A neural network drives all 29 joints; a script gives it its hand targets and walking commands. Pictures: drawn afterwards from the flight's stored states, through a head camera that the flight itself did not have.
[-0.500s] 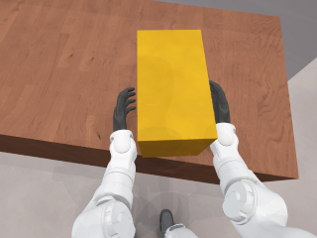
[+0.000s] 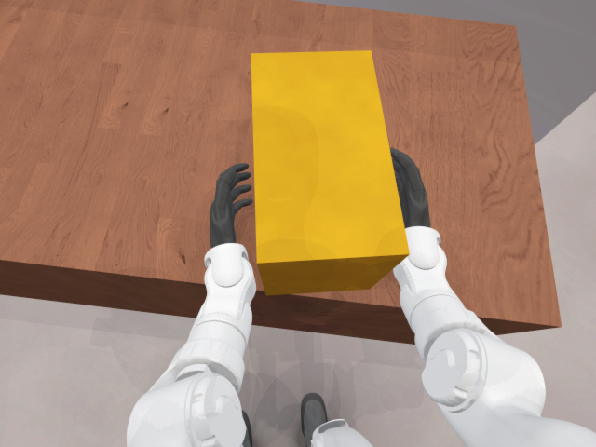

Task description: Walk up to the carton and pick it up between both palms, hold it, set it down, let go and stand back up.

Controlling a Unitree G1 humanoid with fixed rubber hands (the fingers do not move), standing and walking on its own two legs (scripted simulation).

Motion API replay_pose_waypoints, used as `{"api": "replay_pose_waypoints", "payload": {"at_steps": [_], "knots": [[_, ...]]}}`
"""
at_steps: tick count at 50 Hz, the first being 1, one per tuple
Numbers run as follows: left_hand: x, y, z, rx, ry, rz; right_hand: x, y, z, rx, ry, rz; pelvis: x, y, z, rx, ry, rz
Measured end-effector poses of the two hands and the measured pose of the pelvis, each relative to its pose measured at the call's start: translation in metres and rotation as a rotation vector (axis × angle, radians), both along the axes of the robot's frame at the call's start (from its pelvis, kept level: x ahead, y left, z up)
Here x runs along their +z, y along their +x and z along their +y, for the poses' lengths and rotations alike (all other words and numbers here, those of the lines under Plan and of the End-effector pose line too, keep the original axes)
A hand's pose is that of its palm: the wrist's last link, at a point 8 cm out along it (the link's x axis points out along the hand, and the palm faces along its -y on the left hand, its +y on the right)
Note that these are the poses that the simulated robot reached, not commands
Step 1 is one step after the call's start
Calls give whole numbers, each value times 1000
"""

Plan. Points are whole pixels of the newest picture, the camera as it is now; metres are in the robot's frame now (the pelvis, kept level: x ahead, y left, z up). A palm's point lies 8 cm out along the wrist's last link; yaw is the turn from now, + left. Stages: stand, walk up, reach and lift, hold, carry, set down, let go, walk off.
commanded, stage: reach and lift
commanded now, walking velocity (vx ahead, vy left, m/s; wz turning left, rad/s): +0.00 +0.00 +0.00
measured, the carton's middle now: (315, 181) +0.48 -0.05 -0.04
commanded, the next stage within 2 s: none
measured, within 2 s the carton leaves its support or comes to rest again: leaves its support in 1.66 s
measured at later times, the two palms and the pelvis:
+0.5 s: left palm (226, 233) +0.41 +0.08 -0.05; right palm (408, 216) +0.42 -0.17 -0.04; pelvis +0.00 -0.01 -0.01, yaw +2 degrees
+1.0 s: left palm (223, 235) +0.41 +0.08 -0.05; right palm (407, 218) +0.41 -0.17 -0.03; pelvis +0.01 +0.00 +0.00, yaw +2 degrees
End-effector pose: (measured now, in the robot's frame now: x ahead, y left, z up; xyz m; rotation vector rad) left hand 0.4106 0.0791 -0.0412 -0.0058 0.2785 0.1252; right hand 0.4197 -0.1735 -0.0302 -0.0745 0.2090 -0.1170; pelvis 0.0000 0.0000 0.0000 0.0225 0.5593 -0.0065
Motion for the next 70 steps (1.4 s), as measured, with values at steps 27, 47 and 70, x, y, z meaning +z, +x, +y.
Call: {"api": "replay_pose_waypoints", "payload": {"at_steps": [27, 47, 70], "knots": [[-5, -4, 1, 10, -12, -50, -9, -3, 1, 5, 15, -79, -8, -1, -13, 42, 2, 71], [-9, -4, 4, 1, -70, -56, -5, -6, 4, 1, -59, -49, -5, 9, 2, 48, -25, 85], [-8, -36, 13, -21, -56, -5, 0, -37, 13, 4, -103, 36, -1, 4, 8, 85, -53, 47]]}}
